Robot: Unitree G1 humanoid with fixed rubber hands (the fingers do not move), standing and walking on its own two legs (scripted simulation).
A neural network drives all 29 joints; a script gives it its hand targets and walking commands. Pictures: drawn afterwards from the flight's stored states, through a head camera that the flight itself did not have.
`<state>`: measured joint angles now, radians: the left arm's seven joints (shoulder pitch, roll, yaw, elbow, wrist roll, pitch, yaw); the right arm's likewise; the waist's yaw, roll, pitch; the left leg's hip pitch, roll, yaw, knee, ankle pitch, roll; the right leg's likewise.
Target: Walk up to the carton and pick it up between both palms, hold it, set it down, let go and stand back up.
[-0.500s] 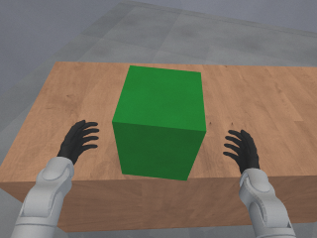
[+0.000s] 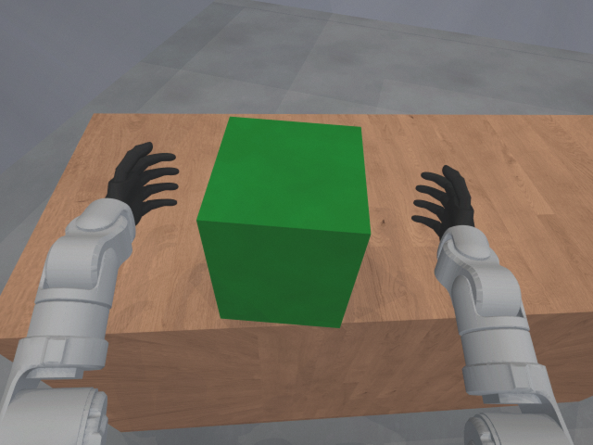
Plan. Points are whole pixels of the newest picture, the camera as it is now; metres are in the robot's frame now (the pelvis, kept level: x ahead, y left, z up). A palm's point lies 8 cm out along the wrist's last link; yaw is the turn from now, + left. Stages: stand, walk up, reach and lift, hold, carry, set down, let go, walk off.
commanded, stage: reach and lift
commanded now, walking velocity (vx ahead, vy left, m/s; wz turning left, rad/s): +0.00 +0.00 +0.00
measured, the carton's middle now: (287, 227) +0.43 +0.03 +0.03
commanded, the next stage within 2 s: none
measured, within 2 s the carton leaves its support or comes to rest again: neither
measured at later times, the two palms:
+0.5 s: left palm (132, 135) +0.44 +0.22 +0.19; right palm (456, 166) +0.42 -0.19 +0.18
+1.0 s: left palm (156, 151) +0.46 +0.21 +0.15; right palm (438, 184) +0.43 -0.18 +0.13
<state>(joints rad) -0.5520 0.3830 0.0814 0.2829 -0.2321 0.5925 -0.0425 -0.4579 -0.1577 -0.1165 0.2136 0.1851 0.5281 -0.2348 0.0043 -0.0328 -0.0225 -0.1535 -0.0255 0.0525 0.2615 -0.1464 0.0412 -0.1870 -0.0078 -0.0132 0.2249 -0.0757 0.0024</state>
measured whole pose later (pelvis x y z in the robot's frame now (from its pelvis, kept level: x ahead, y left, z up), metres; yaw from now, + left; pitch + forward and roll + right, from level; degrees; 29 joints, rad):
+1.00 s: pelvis +0.01 +0.00 +0.00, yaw +1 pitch +8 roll +0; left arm -0.95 0.41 0.09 0.88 -0.21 0.36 -0.09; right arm -0.82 -0.15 -0.12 0.65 0.14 0.40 -0.19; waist -0.06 -0.01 -0.05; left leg -0.19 -0.03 0.03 0.13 -0.08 0.04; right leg -0.19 -0.01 -0.03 0.04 0.02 0.00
